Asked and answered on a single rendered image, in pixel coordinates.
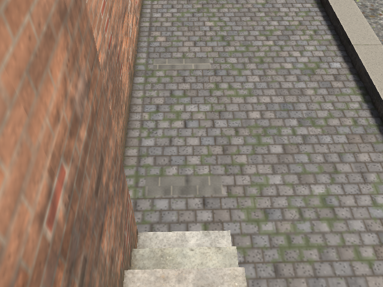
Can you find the stairs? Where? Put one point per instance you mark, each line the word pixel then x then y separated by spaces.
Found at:
pixel 185 259

